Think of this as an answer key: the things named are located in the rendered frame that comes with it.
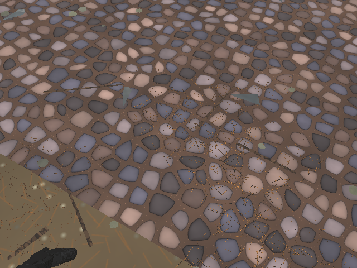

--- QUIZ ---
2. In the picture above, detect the robot left hand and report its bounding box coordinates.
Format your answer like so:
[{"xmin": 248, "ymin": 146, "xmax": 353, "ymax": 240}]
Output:
[{"xmin": 16, "ymin": 247, "xmax": 77, "ymax": 268}]

